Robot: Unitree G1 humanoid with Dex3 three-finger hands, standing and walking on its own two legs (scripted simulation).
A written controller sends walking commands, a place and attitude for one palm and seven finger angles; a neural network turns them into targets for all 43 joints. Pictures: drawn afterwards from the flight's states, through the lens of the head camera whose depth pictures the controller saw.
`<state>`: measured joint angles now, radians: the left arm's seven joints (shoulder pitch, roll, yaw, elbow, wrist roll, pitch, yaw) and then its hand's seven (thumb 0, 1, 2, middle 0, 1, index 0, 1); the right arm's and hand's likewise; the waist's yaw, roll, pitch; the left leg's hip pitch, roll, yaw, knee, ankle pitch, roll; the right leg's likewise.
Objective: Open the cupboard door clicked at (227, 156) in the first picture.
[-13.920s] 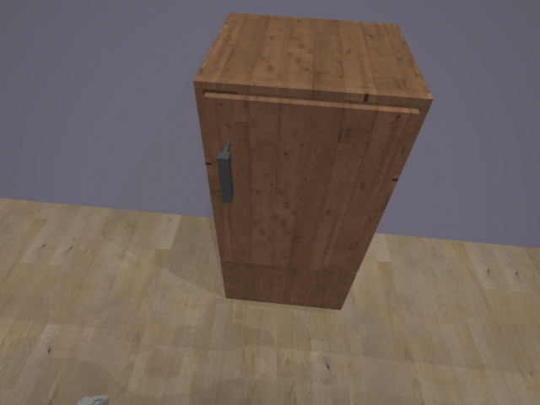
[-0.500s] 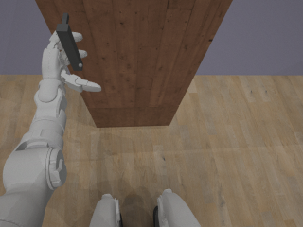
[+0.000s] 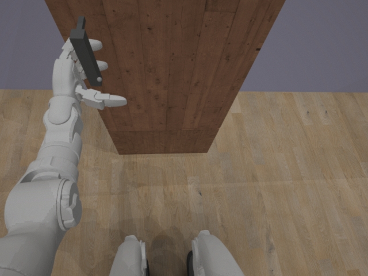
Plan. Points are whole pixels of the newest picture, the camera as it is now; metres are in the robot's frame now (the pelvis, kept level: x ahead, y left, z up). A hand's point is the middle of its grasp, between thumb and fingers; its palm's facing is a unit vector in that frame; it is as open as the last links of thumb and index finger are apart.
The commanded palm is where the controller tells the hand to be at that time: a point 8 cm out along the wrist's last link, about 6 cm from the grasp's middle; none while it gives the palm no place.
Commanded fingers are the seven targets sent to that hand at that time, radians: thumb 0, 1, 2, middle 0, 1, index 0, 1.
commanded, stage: close the thumb around the handle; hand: left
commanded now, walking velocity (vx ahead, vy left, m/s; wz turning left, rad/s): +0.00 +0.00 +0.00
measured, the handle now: (89, 53) +0.58 +0.16 +0.07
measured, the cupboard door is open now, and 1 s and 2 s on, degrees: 0 12 41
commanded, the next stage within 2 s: pull the door open along its arc in 0.52 s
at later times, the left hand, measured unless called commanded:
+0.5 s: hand (99, 81) +0.51 +0.14 +0.06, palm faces -0.01 -1.00 -0.02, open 6.1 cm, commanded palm +0.49 +0.17 +0.06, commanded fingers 0.00 0.90 0.90 -0.40 -1.35 -0.40 -1.35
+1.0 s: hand (103, 108) +0.44 +0.13 +0.06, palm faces -0.06 -1.00 -0.01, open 6.2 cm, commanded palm +0.40 +0.18 +0.06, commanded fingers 0.00 0.90 0.90 -0.40 -1.35 -0.40 -1.35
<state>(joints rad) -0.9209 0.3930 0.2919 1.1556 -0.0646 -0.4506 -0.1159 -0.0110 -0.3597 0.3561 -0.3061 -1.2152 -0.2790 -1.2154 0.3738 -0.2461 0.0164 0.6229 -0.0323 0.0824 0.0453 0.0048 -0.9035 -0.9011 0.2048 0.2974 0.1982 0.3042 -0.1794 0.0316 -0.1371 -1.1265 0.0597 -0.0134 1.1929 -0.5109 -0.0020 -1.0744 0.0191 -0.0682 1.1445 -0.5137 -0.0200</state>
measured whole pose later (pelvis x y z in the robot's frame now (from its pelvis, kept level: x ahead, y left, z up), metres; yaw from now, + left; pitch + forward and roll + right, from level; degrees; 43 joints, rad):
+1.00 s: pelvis +0.01 +0.00 +0.02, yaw -1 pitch +22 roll -1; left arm -0.50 0.24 0.23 0.79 -0.14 -0.45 -0.14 0.02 0.69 0.72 -0.32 -1.32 -0.32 -1.34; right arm 0.37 -0.23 0.00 0.57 0.00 0.10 0.05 0.01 -0.90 -0.90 0.20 0.30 0.20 0.30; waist -0.12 0.03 -0.17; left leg -0.96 0.06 0.03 1.09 -0.50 0.00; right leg -0.94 0.03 -0.03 1.06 -0.50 -0.02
